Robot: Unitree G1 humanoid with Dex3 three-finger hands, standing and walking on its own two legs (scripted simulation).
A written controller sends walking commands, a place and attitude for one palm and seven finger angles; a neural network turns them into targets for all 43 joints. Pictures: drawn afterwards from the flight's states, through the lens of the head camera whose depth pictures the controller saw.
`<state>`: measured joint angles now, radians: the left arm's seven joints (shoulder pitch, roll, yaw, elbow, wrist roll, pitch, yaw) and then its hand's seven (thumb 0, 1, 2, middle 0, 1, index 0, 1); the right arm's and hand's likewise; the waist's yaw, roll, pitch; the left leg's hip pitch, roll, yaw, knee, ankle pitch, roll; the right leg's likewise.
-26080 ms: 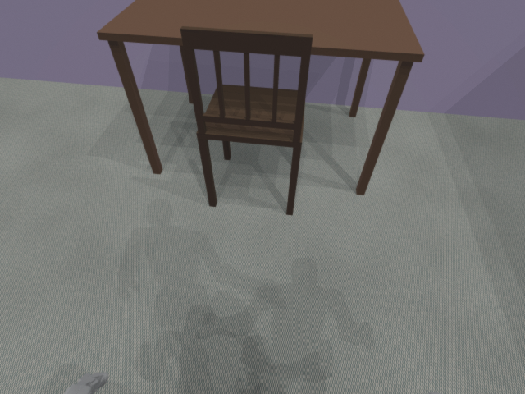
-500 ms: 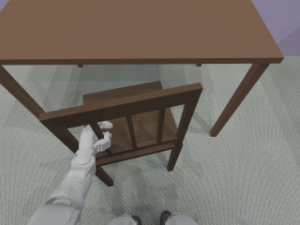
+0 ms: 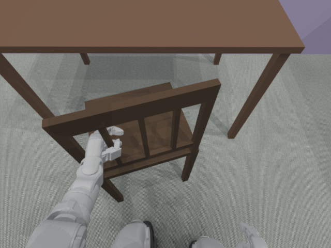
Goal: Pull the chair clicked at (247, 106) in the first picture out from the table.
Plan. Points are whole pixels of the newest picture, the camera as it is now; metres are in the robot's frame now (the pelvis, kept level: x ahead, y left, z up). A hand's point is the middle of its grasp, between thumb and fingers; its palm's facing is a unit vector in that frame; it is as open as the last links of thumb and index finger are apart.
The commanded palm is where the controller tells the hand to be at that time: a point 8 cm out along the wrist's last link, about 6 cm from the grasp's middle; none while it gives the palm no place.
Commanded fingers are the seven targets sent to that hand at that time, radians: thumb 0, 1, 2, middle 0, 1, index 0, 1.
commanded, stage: step backward, pulling the chair out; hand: left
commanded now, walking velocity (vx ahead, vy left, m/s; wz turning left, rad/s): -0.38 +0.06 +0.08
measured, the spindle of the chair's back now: (144, 138) +0.41 +0.09 -0.09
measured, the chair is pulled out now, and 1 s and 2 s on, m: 0.16 0.35 0.61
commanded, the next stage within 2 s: stop walking, hand still on the chair in 1.44 s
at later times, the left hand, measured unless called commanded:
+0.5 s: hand (120, 177) +0.28 +0.14 -0.06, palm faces +0.03 -0.99 -0.16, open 5.0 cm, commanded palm +0.25 +0.19 -0.06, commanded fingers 0.00 0.90 0.90 -0.50 -1.45 -0.50 -1.45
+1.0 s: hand (111, 228) +0.16 +0.14 -0.06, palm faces +0.05 -0.98 -0.17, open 5.0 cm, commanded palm +0.15 +0.18 -0.06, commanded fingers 0.00 0.90 0.90 -0.50 -1.45 -0.50 -1.45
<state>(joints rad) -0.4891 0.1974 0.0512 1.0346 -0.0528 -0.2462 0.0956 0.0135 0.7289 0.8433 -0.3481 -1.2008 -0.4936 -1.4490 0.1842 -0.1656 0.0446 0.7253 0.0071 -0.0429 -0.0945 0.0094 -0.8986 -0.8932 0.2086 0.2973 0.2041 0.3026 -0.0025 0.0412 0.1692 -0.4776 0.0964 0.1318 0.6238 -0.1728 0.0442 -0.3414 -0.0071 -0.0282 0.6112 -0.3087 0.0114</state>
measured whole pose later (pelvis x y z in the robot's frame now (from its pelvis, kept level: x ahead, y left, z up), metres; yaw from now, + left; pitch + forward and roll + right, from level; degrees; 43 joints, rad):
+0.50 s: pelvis -0.08 +0.00 +0.01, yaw +2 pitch +3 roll +1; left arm -0.47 0.18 0.00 0.90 -0.03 -0.17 0.10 -0.01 0.73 0.78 -0.28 -1.24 -0.49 -1.45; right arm 0.18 -0.26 -0.03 0.67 0.01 0.02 -0.10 0.01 -0.90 -0.89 0.20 0.30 0.20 0.30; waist -0.04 -0.04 0.18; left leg -0.29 0.04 -0.01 0.56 -0.32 -0.05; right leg -0.47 -0.09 -0.03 0.62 -0.15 0.01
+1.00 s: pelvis -0.18 -0.01 +0.01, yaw +1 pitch +2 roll -2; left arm -0.44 0.17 0.01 0.96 -0.04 -0.23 0.10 0.00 0.72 0.81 -0.28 -1.23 -0.49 -1.45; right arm 0.22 -0.19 0.00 0.73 0.00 -0.01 -0.07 0.01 -0.90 -0.89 0.21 0.30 0.20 0.30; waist 0.00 0.02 0.16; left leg -0.40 0.08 0.00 0.57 -0.21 -0.03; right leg -0.34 0.01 -0.03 0.68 -0.40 0.00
